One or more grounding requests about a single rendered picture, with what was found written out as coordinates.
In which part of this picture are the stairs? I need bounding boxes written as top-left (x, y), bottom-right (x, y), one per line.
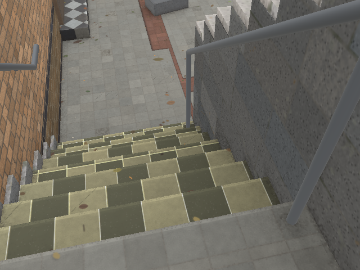
top-left (0, 121), bottom-right (280, 261)

